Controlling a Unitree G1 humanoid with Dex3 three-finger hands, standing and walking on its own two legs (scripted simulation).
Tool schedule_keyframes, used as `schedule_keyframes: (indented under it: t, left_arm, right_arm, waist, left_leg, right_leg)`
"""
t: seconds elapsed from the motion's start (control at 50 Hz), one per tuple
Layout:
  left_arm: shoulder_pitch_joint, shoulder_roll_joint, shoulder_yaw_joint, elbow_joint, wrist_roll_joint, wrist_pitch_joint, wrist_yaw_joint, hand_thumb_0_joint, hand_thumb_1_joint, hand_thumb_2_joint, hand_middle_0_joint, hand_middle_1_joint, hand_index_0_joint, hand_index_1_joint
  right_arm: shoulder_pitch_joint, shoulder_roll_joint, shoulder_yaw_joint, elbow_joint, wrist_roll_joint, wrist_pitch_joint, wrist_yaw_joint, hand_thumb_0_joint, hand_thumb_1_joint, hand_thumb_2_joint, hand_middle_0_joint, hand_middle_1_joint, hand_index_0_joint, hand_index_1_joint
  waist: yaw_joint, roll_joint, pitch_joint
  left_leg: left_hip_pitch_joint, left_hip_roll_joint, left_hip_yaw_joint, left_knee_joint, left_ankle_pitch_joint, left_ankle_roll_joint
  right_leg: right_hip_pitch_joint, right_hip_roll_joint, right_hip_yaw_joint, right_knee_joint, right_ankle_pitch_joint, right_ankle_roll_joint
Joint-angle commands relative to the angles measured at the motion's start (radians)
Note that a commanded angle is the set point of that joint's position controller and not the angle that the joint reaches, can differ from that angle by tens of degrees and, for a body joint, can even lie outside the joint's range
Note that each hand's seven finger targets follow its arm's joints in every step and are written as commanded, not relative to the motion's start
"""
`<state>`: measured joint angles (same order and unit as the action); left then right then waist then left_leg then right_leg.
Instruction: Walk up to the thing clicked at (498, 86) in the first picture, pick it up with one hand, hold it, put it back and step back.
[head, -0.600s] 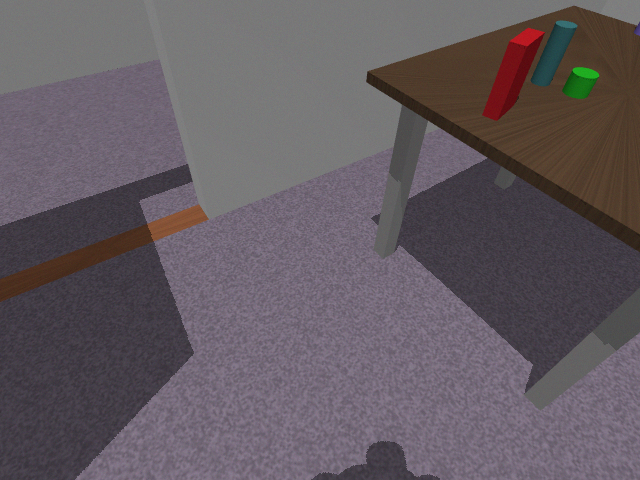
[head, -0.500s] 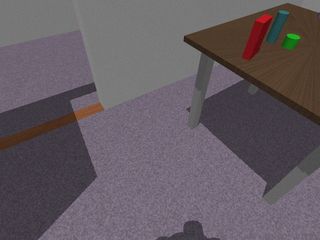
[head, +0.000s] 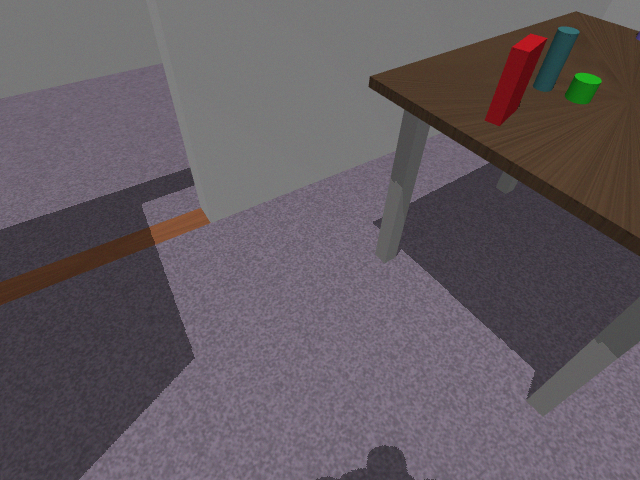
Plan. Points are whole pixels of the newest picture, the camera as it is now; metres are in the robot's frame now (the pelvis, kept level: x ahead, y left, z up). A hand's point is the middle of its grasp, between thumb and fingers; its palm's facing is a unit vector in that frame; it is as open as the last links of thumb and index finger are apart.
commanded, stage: stand
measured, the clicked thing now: (514, 81) +0.96 -0.43 +0.06
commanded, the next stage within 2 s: walk up in 0.52 s
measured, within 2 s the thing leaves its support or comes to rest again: neither
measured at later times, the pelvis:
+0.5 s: pelvis +0.00 +0.00 +0.00, yaw +0 degrees
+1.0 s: pelvis +0.10 -0.03 -0.01, yaw -12 degrees
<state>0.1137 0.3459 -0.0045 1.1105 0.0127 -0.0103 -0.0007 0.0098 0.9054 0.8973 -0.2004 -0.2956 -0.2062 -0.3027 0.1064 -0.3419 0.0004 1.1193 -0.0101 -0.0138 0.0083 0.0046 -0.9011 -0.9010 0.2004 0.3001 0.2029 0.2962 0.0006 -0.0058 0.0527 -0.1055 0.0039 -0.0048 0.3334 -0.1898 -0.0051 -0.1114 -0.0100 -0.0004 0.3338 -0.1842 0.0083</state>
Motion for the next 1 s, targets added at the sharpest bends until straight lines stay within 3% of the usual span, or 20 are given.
schedule_keyframes:
  t: [0.0,0.48,0.5,0.52,0.56,0.58,0.6,0.62,0.64,0.66,0.7,0.74,0.76,0.78,0.8,0.82,0.86,0.9,0.94,0.98]
  left_arm:
    - [-0.033,0.208,0.038,-0.063,-0.005,-0.024,0.012,0.000,0.900,0.900,-0.200,-0.300,-0.200,-0.300]
    - [-0.032,0.218,0.038,-0.062,-0.002,-0.024,0.012,0.000,0.900,0.900,-0.200,-0.300,-0.200,-0.300]
    - [0.086,0.288,0.096,-0.115,0.009,-0.027,-0.008,0.000,0.900,0.900,-0.200,-0.300,-0.200,-0.300]
    - [0.087,0.298,0.103,-0.108,0.017,-0.028,-0.015,0.000,0.900,0.900,-0.200,-0.300,-0.200,-0.300]
    - [0.020,0.272,0.111,-0.158,0.019,-0.035,-0.024,0.000,0.900,0.900,-0.200,-0.300,-0.200,-0.300]
    - [0.007,0.245,0.107,-0.176,0.015,-0.038,-0.026,0.000,0.900,0.900,-0.200,-0.300,-0.200,-0.300]
    - [-0.015,0.225,0.102,-0.191,0.012,-0.040,-0.027,0.000,0.900,0.900,-0.200,-0.300,-0.200,-0.300]
    - [-0.028,0.215,0.101,-0.210,0.014,-0.043,-0.027,0.000,0.900,0.900,-0.200,-0.300,-0.200,-0.300]
    - [-0.017,0.242,0.107,-0.227,0.018,-0.047,-0.026,0.000,0.900,0.900,-0.200,-0.300,-0.200,-0.300]
    - [-0.003,0.251,0.105,-0.233,0.019,-0.050,-0.033,0.000,0.900,0.900,-0.200,-0.300,-0.200,-0.300]
    - [0.069,0.234,0.099,-0.227,0.008,-0.055,-0.049,0.000,0.900,0.900,-0.200,-0.300,-0.200,-0.300]
    - [0.203,0.229,0.113,-0.187,0.008,-0.061,-0.049,0.000,0.900,0.900,-0.200,-0.300,-0.200,-0.300]
    - [0.305,0.243,0.130,-0.149,0.011,-0.066,-0.039,0.000,0.900,0.900,-0.200,-0.300,-0.200,-0.300]
    - [0.434,0.328,0.162,-0.128,0.017,-0.075,-0.022,0.000,0.900,0.900,-0.200,-0.300,-0.200,-0.300]
    - [0.448,0.444,0.186,-0.167,0.021,-0.083,-0.003,0.000,0.900,0.900,-0.200,-0.300,-0.200,-0.300]
    - [0.368,0.438,0.172,-0.208,0.010,-0.078,-0.003,0.000,0.900,0.900,-0.200,-0.300,-0.200,-0.300]
    - [0.264,0.370,0.156,-0.258,-0.012,-0.085,0.003,0.000,0.900,0.900,-0.200,-0.300,-0.200,-0.300]
    - [0.245,0.324,0.142,-0.270,-0.020,-0.089,0.012,0.000,0.900,0.900,-0.200,-0.300,-0.200,-0.300]
    - [0.275,0.321,0.138,-0.289,-0.018,-0.098,0.010,0.000,0.900,0.900,-0.200,-0.300,-0.200,-0.300]
    - [0.281,0.333,0.143,-0.309,-0.014,-0.101,0.012,0.000,0.900,0.900,-0.200,-0.300,-0.200,-0.300]
  right_arm:
    - [-0.038,-0.216,-0.038,-0.052,0.004,-0.017,-0.017,0.000,-0.900,-0.900,0.200,0.300,0.200,0.300]
    - [-0.027,-0.216,-0.040,-0.055,0.001,-0.018,-0.016,0.000,-0.900,-0.900,0.200,0.300,0.200,0.300]
    - [-0.011,-0.319,-0.105,-0.143,-0.029,-0.030,0.004,0.000,-0.900,-0.900,0.200,0.300,0.200,0.300]
    - [0.008,-0.308,-0.112,-0.138,-0.034,-0.030,0.012,0.000,-0.900,-0.900,0.200,0.300,0.200,0.300]
    - [0.035,-0.284,-0.117,-0.160,-0.028,-0.026,0.024,0.000,-0.900,-0.900,0.200,0.300,0.200,0.300]
    - [0.057,-0.283,-0.124,-0.168,-0.031,-0.030,0.026,0.000,-0.900,-0.900,0.200,0.300,0.200,0.300]
    - [0.101,-0.298,-0.137,-0.168,-0.032,-0.034,0.022,0.000,-0.900,-0.900,0.200,0.300,0.200,0.300]
    - [0.134,-0.331,-0.154,-0.173,-0.035,-0.039,0.019,0.000,-0.900,-0.900,0.200,0.300,0.200,0.300]
    - [0.119,-0.351,-0.161,-0.201,-0.033,-0.042,0.019,0.000,-0.900,-0.900,0.200,0.300,0.200,0.300]
    - [0.117,-0.325,-0.155,-0.224,-0.033,-0.044,0.022,0.000,-0.900,-0.900,0.200,0.300,0.200,0.300]
    - [0.033,-0.331,-0.152,-0.263,-0.040,-0.039,0.031,0.000,-0.900,-0.900,0.200,0.300,0.200,0.300]
    - [-0.053,-0.303,-0.144,-0.306,-0.045,-0.027,0.040,0.000,-0.900,-0.900,0.200,0.300,0.200,0.300]
    - [-0.059,-0.270,-0.133,-0.320,-0.040,-0.018,0.043,0.000,-0.900,-0.900,0.200,0.300,0.200,0.300]
    - [-0.021,-0.218,-0.113,-0.337,-0.030,-0.017,0.045,0.000,-0.900,-0.900,0.200,0.300,0.200,0.300]
    - [-0.011,-0.165,-0.091,-0.381,-0.021,-0.013,0.046,0.000,-0.900,-0.900,0.200,0.300,0.200,0.300]
    - [-0.017,-0.262,-0.112,-0.364,-0.030,0.000,0.033,0.000,-0.900,-0.900,0.200,0.300,0.200,0.300]
    - [0.041,-0.266,-0.115,-0.325,-0.018,0.003,0.038,0.000,-0.900,-0.900,0.200,0.300,0.200,0.300]
    - [0.106,-0.265,-0.117,-0.308,-0.020,0.003,0.044,0.000,-0.900,-0.900,0.200,0.300,0.200,0.300]
    - [0.123,-0.268,-0.126,-0.316,-0.028,0.007,0.055,0.000,-0.900,-0.900,0.200,0.300,0.200,0.300]
    - [0.106,-0.262,-0.133,-0.345,-0.032,0.010,0.062,0.000,-0.900,-0.900,0.200,0.300,0.200,0.300]
  waist:
    - [0.000,0.011,-0.063]
    - [-0.002,-0.001,-0.073]
    - [-0.009,0.039,-0.132]
    - [-0.016,0.037,-0.056]
    - [-0.041,0.013,0.066]
    - [-0.058,0.030,0.094]
    - [-0.091,0.073,0.077]
    - [-0.123,0.169,0.056]
    - [-0.103,0.137,0.066]
    - [-0.088,0.053,0.059]
    - [-0.038,0.162,0.075]
    - [0.031,0.173,0.009]
    - [0.077,0.086,-0.040]
    - [0.135,-0.134,-0.077]
    - [0.132,-0.390,-0.044]
    - [0.085,-0.156,0.022]
    - [0.038,-0.036,0.055]
    - [0.004,-0.059,0.042]
    - [0.008,-0.074,0.039]
    - [0.013,-0.075,0.044]
  left_leg:
    - [0.004,0.124,-0.092,-0.056,0.134,0.028]
    - [0.005,0.121,-0.090,-0.064,0.139,0.029]
    - [0.094,0.077,-0.025,0.071,-0.327,0.077]
    - [0.040,0.087,-0.060,0.080,-0.486,0.093]
    - [-0.038,0.129,-0.132,0.053,-0.522,0.124]
    - [0.038,0.152,-0.158,0.014,-0.493,0.139]
    - [0.181,0.207,-0.218,-0.054,-0.474,0.176]
    - [0.222,0.337,-0.339,-0.137,-0.422,0.242]
    - [0.181,0.425,-0.400,-0.167,-0.406,0.293]
    - [0.135,0.405,-0.365,-0.173,-0.388,0.290]
    - [0.044,0.344,-0.215,-0.133,-0.342,0.236]
    - [-0.041,0.224,-0.014,0.026,-0.201,0.166]
    - [-0.153,0.159,0.076,0.216,-0.117,0.130]
    - [-0.326,0.084,0.137,0.519,-0.158,0.081]
    - [-0.597,-0.066,0.076,0.733,-0.427,0.028]
    - [-0.558,0.025,-0.070,0.791,-0.409,0.016]
    - [-0.578,0.089,-0.093,0.810,-0.263,0.027]
    - [-0.501,0.112,-0.098,0.734,-0.169,0.024]
    - [-0.477,0.109,-0.075,0.705,-0.128,0.007]
    - [-0.482,0.115,-0.059,0.623,-0.112,-0.015]
  right_leg:
    - [0.006,-0.115,0.090,-0.050,0.133,-0.032]
    - [0.014,-0.119,0.088,-0.048,0.132,-0.034]
    - [-0.065,-0.076,0.148,0.001,-0.272,-0.075]
    - [-0.187,-0.098,0.194,0.009,-0.456,-0.094]
    - [-0.323,-0.089,0.220,0.060,-0.485,-0.105]
    - [-0.420,-0.064,0.186,0.103,-0.403,-0.089]
    - [-0.525,-0.003,0.086,0.206,-0.289,-0.058]
    - [-0.582,0.018,0.011,0.412,-0.269,-0.044]
    - [-0.574,-0.047,0.044,0.478,-0.333,-0.032]
    - [-0.528,-0.067,0.051,0.491,-0.318,-0.024]
    - [-0.393,-0.091,0.038,0.374,-0.316,-0.027]
    - [-0.135,-0.035,-0.033,0.191,-0.141,-0.037]
    - [0.074,0.022,-0.068,0.131,-0.031,-0.031]
    - [0.264,-0.028,0.082,0.064,-0.099,-0.047]
    - [0.277,-0.292,0.648,-0.140,-0.310,-0.148]
    - [0.114,-0.400,0.785,-0.152,-0.343,-0.256]
    - [0.126,-0.308,0.535,-0.087,-0.156,-0.252]
    - [0.055,-0.232,0.387,-0.063,-0.027,-0.193]
    - [0.020,-0.210,0.323,-0.042,0.098,-0.206]
    - [-0.001,-0.207,0.282,-0.031,0.093,-0.223]
